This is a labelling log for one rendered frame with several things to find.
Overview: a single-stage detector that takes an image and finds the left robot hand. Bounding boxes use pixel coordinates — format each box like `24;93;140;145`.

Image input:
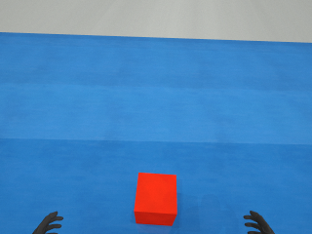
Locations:
32;211;63;234

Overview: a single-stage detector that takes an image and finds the carton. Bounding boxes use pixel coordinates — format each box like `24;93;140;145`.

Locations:
134;173;177;226

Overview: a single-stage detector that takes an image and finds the right robot hand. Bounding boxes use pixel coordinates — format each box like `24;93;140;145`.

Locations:
243;211;275;234

